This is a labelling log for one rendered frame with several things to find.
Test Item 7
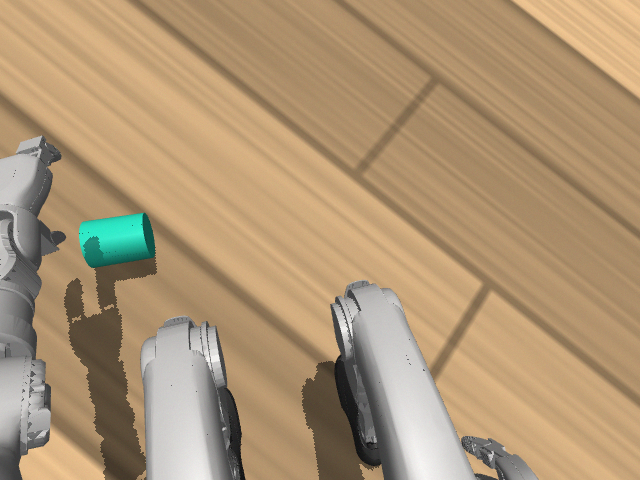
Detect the left robot arm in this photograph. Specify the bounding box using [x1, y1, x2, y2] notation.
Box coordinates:
[0, 204, 51, 480]

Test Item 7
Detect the can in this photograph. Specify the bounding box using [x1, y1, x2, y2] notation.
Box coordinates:
[79, 213, 155, 268]

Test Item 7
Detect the right robot hand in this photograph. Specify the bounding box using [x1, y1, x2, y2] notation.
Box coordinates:
[461, 436, 539, 480]

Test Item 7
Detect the left robot hand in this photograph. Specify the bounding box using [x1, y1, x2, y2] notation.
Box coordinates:
[0, 135, 66, 256]

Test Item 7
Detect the right robot foot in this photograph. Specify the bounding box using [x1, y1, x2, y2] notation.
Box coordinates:
[334, 355, 381, 466]

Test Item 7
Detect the left robot foot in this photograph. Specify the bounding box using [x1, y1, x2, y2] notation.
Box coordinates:
[224, 388, 245, 480]

